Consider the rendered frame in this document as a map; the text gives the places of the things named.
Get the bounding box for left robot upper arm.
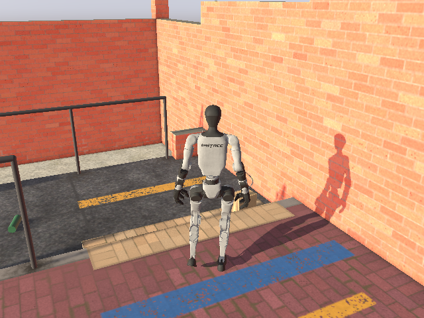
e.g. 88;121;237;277
182;133;199;170

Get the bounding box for robot right hand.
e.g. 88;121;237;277
235;191;250;209

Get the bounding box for robot shin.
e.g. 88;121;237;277
219;219;230;262
189;215;199;259

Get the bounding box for right robot upper arm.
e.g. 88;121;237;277
227;134;242;172

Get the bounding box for right robot shin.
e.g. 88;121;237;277
219;219;230;262

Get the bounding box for robot left forearm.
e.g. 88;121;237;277
175;160;188;190

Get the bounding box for left robot shin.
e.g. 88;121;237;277
189;215;199;259

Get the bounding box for robot right forearm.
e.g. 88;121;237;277
236;162;249;194

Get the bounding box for robot left hand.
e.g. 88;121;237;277
173;189;189;205

